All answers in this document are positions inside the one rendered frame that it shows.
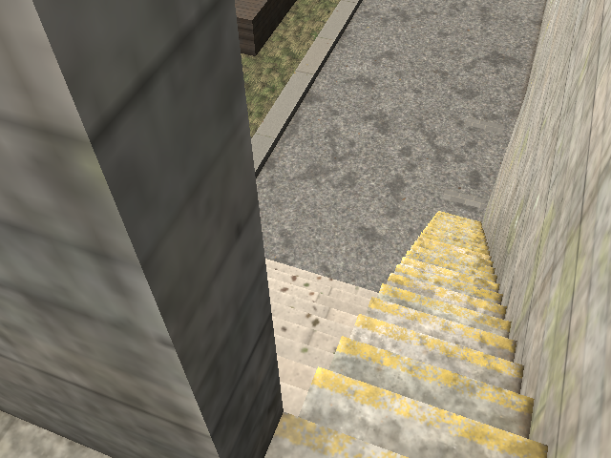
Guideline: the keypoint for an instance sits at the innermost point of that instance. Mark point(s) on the stairs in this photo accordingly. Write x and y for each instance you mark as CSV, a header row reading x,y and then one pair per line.
x,y
429,371

